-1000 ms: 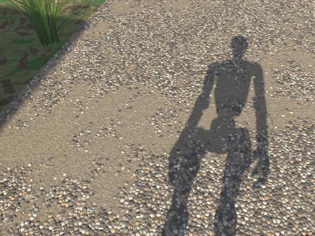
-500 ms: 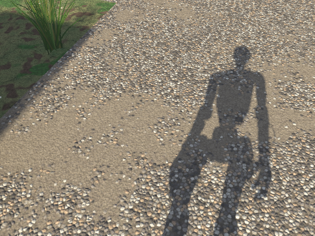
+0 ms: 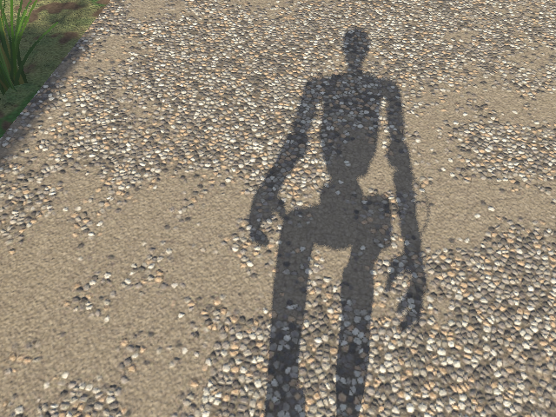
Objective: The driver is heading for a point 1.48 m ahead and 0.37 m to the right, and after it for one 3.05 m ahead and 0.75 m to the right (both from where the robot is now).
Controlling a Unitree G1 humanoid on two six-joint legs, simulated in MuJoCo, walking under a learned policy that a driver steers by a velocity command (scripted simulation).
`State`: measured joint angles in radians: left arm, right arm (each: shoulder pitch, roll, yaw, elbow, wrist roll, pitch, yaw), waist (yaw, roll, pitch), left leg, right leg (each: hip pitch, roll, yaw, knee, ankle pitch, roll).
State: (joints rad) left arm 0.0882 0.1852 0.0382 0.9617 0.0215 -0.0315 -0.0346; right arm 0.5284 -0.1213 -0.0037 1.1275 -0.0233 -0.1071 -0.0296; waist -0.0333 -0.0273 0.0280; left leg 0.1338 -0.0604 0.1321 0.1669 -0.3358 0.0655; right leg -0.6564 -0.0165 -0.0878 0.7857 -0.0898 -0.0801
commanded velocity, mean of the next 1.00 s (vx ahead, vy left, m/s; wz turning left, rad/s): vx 0.49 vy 0.00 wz -0.48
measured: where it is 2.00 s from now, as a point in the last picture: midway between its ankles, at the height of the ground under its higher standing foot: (396, 223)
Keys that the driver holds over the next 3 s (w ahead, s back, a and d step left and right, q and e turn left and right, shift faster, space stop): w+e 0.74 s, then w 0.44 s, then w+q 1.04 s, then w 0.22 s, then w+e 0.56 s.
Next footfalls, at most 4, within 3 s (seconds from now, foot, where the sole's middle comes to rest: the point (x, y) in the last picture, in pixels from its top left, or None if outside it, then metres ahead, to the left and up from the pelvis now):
0.12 right None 0.23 -0.06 -0.77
0.66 left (268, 365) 0.59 0.01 -0.77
1.16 right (386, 326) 0.69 -0.30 -0.77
1.72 left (358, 224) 1.03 -0.27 -0.77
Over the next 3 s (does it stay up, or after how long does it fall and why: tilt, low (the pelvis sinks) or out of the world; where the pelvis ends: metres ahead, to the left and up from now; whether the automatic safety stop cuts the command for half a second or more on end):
stays up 1.51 -0.33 0.01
